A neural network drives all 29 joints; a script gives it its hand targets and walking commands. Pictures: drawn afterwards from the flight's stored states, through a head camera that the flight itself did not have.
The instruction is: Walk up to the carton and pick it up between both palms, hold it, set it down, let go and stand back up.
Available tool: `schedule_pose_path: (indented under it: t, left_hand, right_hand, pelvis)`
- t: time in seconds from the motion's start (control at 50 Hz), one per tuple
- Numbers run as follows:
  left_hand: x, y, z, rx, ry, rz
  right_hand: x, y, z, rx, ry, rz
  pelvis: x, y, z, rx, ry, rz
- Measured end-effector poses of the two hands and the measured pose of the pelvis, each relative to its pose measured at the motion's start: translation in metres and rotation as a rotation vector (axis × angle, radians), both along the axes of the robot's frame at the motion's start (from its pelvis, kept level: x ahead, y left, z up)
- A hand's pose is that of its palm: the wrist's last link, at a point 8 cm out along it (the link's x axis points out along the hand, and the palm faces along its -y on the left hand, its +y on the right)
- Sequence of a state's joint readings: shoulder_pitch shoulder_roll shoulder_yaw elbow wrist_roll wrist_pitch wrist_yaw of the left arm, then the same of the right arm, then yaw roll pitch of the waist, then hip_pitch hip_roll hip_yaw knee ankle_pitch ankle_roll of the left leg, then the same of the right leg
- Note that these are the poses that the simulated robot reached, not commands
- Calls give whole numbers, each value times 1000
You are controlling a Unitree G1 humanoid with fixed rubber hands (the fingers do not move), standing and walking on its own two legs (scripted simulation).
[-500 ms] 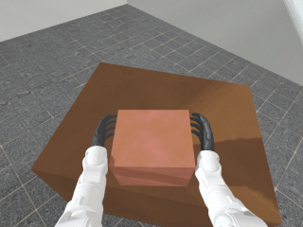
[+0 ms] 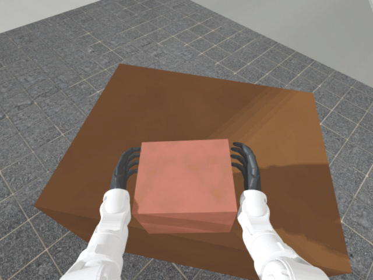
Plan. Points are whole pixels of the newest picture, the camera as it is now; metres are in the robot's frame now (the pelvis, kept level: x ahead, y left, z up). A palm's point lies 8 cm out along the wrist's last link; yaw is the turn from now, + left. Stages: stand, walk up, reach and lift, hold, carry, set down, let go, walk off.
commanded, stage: set down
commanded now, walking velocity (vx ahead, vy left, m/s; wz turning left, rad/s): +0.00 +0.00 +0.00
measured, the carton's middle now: (186, 188) +0.35 +0.01 -0.06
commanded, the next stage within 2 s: none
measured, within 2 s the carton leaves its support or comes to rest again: rests again in 1.10 s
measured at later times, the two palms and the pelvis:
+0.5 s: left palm (122, 187) +0.35 +0.17 -0.06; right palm (244, 187) +0.34 -0.12 -0.04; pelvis -0.01 +0.01 -0.01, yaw +0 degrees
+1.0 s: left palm (125, 194) +0.35 +0.17 -0.09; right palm (241, 195) +0.34 -0.13 -0.08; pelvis -0.02 +0.01 -0.04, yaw -1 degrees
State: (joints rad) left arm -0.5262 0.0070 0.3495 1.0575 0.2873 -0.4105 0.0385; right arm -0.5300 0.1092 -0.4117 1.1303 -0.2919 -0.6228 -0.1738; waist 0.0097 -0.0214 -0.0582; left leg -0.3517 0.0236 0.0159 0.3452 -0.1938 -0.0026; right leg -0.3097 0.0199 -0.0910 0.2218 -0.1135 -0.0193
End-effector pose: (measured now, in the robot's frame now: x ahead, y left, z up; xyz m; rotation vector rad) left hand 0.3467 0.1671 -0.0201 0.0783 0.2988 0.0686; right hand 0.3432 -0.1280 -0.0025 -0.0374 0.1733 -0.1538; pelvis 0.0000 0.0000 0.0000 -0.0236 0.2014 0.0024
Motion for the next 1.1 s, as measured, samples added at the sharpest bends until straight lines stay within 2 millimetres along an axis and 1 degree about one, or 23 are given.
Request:
schedule_pose_path:
  t: [0.3, 0.54, 0.76, 0.92, 1.1]
  left_hand:
    - [1, 2, -21, -16, 24, 0]
    - [3, 4, -39, -28, 41, 0]
    - [6, 4, -57, -36, 49, 2]
    - [3, 3, -69, -39, 55, 6]
    - [1, 0, -75, -43, 46, 11]
  right_hand:
    - [0, 2, -19, 8, 32, -7]
    - [1, 4, -38, 18, 58, -15]
    - [2, 5, -58, 27, 77, -20]
    - [-2, 4, -72, 39, 91, -20]
    - [-5, 0, -83, 47, 93, -20]
  pelvis:
    - [-3, 3, -5, -7, 85, 7]
    - [-7, 7, -13, -15, 159, 9]
    - [-11, 11, -24, -25, 225, 6]
    - [-16, 12, -33, -29, 256, 1]
    - [-24, 11, -46, -29, 274, -3]
